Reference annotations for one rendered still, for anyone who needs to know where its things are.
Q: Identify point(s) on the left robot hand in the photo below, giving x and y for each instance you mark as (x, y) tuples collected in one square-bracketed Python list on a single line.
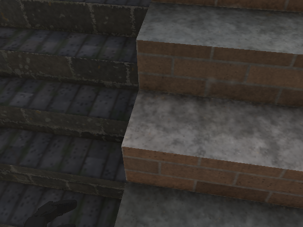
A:
[(49, 211)]

